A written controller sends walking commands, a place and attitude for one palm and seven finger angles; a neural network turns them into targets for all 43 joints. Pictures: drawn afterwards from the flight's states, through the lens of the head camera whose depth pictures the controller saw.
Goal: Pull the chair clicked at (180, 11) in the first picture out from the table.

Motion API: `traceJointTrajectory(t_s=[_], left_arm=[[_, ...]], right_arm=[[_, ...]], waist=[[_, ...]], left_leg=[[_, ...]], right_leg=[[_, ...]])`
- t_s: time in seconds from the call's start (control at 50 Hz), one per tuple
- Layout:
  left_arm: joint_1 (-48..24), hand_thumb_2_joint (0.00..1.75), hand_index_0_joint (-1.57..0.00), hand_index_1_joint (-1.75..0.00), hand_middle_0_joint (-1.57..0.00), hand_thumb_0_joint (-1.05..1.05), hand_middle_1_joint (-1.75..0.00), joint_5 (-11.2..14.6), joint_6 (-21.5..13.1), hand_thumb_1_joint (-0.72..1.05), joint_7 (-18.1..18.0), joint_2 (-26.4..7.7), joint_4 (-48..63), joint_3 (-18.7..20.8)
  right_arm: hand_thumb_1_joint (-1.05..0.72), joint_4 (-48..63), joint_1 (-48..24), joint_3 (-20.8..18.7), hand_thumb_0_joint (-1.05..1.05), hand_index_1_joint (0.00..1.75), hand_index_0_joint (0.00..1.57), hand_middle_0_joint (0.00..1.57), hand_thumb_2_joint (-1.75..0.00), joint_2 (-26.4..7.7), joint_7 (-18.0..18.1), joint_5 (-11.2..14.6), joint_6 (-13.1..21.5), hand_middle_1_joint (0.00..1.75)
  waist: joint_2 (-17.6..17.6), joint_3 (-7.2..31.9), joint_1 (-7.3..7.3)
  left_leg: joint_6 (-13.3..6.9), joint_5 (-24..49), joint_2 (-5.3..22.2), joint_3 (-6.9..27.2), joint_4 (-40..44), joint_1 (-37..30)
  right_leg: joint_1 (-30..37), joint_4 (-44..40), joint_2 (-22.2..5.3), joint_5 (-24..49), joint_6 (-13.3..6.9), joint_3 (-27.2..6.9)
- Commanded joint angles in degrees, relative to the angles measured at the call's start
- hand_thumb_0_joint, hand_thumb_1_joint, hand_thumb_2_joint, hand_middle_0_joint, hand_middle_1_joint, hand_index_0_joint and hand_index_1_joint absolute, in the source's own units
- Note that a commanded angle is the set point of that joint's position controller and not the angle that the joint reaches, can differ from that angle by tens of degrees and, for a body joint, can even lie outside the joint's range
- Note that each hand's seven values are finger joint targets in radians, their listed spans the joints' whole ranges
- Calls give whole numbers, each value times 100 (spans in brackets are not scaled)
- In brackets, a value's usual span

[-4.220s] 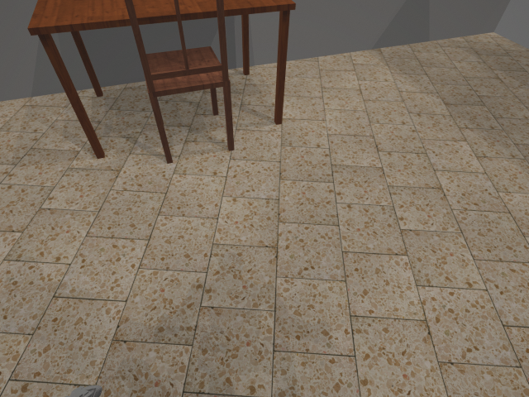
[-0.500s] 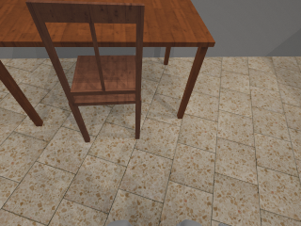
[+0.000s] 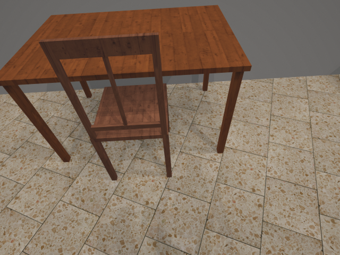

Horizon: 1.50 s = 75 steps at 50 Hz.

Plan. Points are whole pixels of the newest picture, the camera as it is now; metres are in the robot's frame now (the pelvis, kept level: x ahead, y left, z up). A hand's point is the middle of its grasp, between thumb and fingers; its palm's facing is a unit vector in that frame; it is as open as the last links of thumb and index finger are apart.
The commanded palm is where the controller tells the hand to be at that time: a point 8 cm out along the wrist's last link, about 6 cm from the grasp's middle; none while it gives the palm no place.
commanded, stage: take the last steps up to it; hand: left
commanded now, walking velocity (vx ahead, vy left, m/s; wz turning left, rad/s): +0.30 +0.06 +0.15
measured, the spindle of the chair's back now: (116, 95) +0.71 +0.25 -0.06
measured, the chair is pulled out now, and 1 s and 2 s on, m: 0.00 0.00 0.00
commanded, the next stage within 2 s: come to a stop and stand still in 0.76 s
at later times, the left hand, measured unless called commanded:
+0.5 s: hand out of the picture -0.04 +0.21 -0.18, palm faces +0.19 -0.97 -0.14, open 7.4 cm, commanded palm none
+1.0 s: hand (106, 192) +0.34 +0.24 -0.17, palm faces +0.02 -0.98 -0.22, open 7.3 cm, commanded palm none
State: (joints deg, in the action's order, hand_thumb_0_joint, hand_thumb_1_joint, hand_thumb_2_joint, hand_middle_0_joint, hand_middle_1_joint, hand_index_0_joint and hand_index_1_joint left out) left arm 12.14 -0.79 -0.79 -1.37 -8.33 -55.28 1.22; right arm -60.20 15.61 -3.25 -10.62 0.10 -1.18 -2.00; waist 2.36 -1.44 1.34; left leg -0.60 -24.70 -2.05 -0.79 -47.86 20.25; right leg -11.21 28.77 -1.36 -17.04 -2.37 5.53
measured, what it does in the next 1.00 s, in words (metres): walks ahead: left foot, then right foot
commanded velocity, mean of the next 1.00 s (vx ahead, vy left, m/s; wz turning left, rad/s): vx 0.15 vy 0.02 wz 0.00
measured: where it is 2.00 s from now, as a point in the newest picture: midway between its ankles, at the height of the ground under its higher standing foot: outside the picture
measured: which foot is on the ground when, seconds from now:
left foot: up 0.00-0.40, down 0.42-0.90, up 0.92-1.00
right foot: down 0.00-0.42, up 0.44-0.88, down 0.90-1.00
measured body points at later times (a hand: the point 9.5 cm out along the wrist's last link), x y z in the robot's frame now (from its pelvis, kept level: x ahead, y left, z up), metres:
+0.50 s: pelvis +0.10 +0.07 -0.01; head +0.12 +0.09 +0.44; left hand -0.04 +0.26 -0.17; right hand +0.23 -0.14 -0.14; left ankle +0.11 +0.16 -0.74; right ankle +0.01 -0.07 -0.69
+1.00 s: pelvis +0.24 +0.06 -0.01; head +0.27 +0.04 +0.44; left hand +0.34 +0.29 -0.15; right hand +0.19 -0.15 -0.18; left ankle +0.14 +0.17 -0.69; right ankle +0.31 -0.02 -0.74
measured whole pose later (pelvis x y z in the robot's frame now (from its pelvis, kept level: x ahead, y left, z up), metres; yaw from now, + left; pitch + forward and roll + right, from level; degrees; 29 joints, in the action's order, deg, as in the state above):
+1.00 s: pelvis +0.24 +0.06 -0.01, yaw +2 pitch -2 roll +0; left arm 7.1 -0.6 -2.5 -1.1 -8.8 -58.1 1.2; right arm -65.9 20.2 -1.8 -7.8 2.0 -0.1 0.3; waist 2.0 -5.5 2.4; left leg 0.5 -31.5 1.6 -3.1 -53.0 12.2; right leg -19.2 34.1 -0.8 -13.0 -4.0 7.1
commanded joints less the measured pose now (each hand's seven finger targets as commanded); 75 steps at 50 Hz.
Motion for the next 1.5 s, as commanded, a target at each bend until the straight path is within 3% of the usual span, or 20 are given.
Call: traceJointTrajectory(t_s=[0.0,0.3,0.36,0.38,0.4,0.42,0.48,0.54,0.78,0.84,0.86,0.88,0.9,1.0,1.16,1.24,1.26,1.32,1.36,1.48], left_arm=[[615,90,-20,-30,-20,0,-30,-14,-229,90,-15,-859,101,235],[1726,90,-20,-30,-20,0,-30,-102,-290,90,20,-895,-760,209],[1484,90,-20,-30,-20,0,-30,-52,-234,90,24,-922,-808,238],[1455,90,-20,-30,-20,0,-30,-38,-224,90,43,-731,-789,196],[1590,90,-20,-30,-20,0,-30,10,-214,90,85,-383,-653,148],[1260,90,-20,-30,-20,0,-30,-41,-235,90,68,-419,-433,131],[788,90,-20,-30,-20,0,-30,-42,-173,90,124,-430,-514,197],[1193,90,-20,-30,-20,0,-30,-63,-65,90,146,-214,-677,196],[-260,90,-20,-30,-20,0,-30,-45,-9,90,145,-322,25,175],[500,90,-20,-30,-20,0,-30,-52,-96,90,126,-467,-210,213],[1002,90,-20,-30,-20,0,-30,-61,-162,90,78,-766,-372,254],[1401,90,-20,-30,-20,0,-30,-64,-237,90,4,-1124,-508,335],[1460,90,-20,-30,-20,0,-30,51,-223,90,-4,-1250,-543,270],[-101,90,-20,-30,-20,0,-30,-32,-64,90,-161,-922,-147,187],[-46,90,-20,-30,-20,0,-30,-98,147,90,-154,-1033,-64,332],[-119,90,-20,-30,-20,0,-30,-61,215,90,-128,-1023,-67,340],[-116,90,-20,-30,-20,0,-30,-35,222,90,-114,-897,-93,302],[-72,90,-20,-30,-20,0,-30,-36,353,90,-99,-546,-64,229],[278,90,-20,-30,-20,0,-30,-55,368,90,-62,-563,-253,221],[484,90,-20,-30,-20,0,-30,-21,254,90,-81,-381,-533,52]], right_arm=[[-90,317,-39,-110,0,30,20,20,-90,-387,-112,-45,150,30],[-90,574,-1164,71,0,30,20,20,-90,-154,-216,12,300,30],[-90,278,-276,41,0,30,20,20,-90,-335,-137,-5,408,30],[-90,56,457,-28,0,30,20,20,-90,-648,-61,-23,460,30],[-90,-67,1067,-181,0,30,20,20,-90,-1291,14,-92,491,30],[-90,-125,1428,-200,0,30,20,20,-90,-1464,49,-29,437,30],[-90,99,417,-38,0,30,20,20,-90,-768,136,9,506,30],[-90,92,199,87,0,30,20,20,-90,-387,149,43,642,30],[-90,-180,713,31,0,30,20,20,-90,-535,169,-60,577,30],[-90,-244,652,40,0,30,20,20,-90,-575,174,-16,525,30],[-90,-240,648,68,0,30,20,20,-90,-443,162,35,531,30],[-90,-214,942,92,0,30,20,20,-90,-193,160,95,544,30],[-90,-205,992,97,0,30,20,20,-90,-174,217,152,464,30],[-90,-347,793,90,0,30,20,20,-90,119,220,150,74,30],[-90,-30,396,-10,0,30,20,20,-90,71,138,103,-24,30],[-90,-93,675,32,0,30,20,20,-90,42,138,78,67,30],[-90,-130,731,46,0,30,20,20,-90,15,131,82,108,30],[-90,256,-99,21,0,30,20,20,-90,-578,179,-21,201,30],[-90,334,-513,97,0,30,20,20,-90,-486,246,-10,216,30],[-90,53,-145,104,0,30,20,20,-90,-523,269,42,233,30]], waist=[[-754,-346,-154],[-1243,-500,-456],[-952,-210,7],[-312,171,322],[1197,666,459],[1284,618,574],[261,-322,177],[414,-371,-220],[381,-640,-28],[197,-162,-418],[-377,139,-606],[-1286,725,-596],[-1090,997,-477],[-513,369,-10],[-1191,369,-201],[-1195,307,-21],[-926,246,5],[1567,-518,-178],[841,-428,-428],[416,-44,-181]], left_leg=[[107,677,471,224,-1484,1417],[-37,747,493,-528,928,570],[-137,1201,251,-817,2016,-1296],[-247,1106,581,-445,2342,-2400],[-732,1197,2060,1469,2682,-3351],[-1112,1172,2621,2224,3230,-3188],[-1090,1396,2309,1372,3571,-1694],[-853,3042,1738,227,3630,-1198],[-866,4346,1769,-89,3099,-1612],[-591,4605,1501,-317,1950,-1492],[-357,3970,1216,-407,1104,-932],[-29,1698,507,-716,-214,97],[94,-1011,261,-317,-1091,-100],[220,-517,512,116,-761,-408],[275,-146,350,-108,53,-305],[211,899,287,-273,1904,-1242],[165,1099,399,-156,2428,-1522],[-527,494,1920,1808,4182,430],[-708,1052,1683,1331,3904,267],[-880,2679,1536,907,3411,-1338]], right_leg=[[593,-1753,-1600,666,-425,-1232],[666,-1608,-1593,1423,-522,-577],[-105,-675,-1270,1372,-300,-187],[-587,475,-999,1303,-154,50],[-1793,2067,-324,-578,131,500],[-2346,3182,-125,-1786,100,123],[-2525,4031,-649,-699,83,-446],[-1962,3650,-629,9,251,-321],[-1552,1110,-277,271,79,-3],[-132,196,33,861,-27,219],[871,-92,-266,2155,-55,-183],[1929,-111,-1603,4745,-595,-1781],[1598,-460,-2366,6434,-1230,-2153],[-281,-768,-1743,4584,-998,-1119],[-358,-1064,-1497,2350,-893,-1165],[-833,-908,-1199,635,-470,-1142],[-1072,-733,-973,-101,-273,-1010],[-731,1181,-41,-826,270,-392],[-706,1923,-53,-694,212,-666],[-851,1176,-185,-843,385,-448]])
